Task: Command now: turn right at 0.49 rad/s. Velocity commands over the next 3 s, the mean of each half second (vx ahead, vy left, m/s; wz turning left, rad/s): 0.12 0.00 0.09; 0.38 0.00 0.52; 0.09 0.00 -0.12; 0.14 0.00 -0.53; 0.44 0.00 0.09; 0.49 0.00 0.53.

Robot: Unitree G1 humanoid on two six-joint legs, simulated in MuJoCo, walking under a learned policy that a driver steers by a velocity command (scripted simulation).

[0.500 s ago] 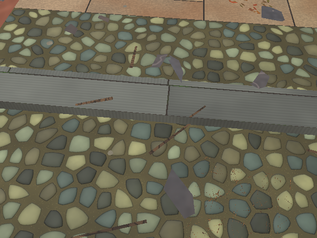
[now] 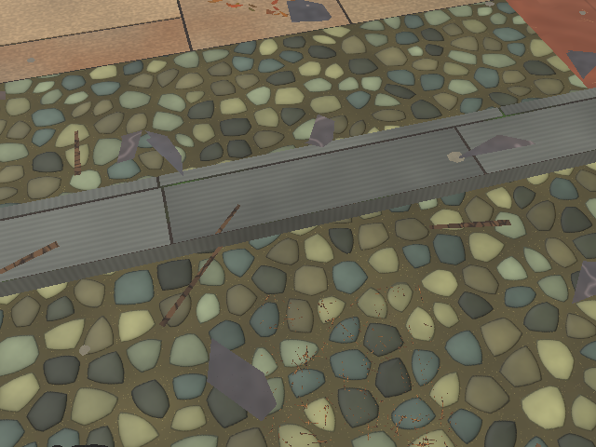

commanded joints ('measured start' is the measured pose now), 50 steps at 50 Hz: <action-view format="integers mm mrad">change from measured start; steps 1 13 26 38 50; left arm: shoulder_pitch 145 -14 -9 -111 25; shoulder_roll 260 130 164 84 158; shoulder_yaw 79 13 49 9 35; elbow -59 46 108 42 53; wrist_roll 14 43 -14 28 49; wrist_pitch -14 -75 -113 -181 -199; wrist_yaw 27 33 6 -12 -10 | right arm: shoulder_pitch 22 -23 55 172 148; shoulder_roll -44 -93 -52 -155 -124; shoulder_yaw -2 4 5 -12 -21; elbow -69 -19 -5 -51 -70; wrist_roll -61 -6 8 -6 -6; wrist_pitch -23 21 -25 -77 -39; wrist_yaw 11 2 53 3 -23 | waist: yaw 40 65 -4 4 116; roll -275 -144 -62 59 126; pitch -194 -101 -42 5 -214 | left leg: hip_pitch -321 -157 -18 186 134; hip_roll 8 -40 -76 66 -45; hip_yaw -5 -180 -66 -458 -451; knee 427 261 25 -344 180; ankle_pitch -202 -70 43 322 701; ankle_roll -16 -44 89 269 81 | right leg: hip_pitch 451 142 110 -427 206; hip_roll -280 -231 -236 -20 -1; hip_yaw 402 181 30 63 88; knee -138 -275 -285 275 -120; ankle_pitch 749 95 -163 136 476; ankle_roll -182 -250 -171 34 -91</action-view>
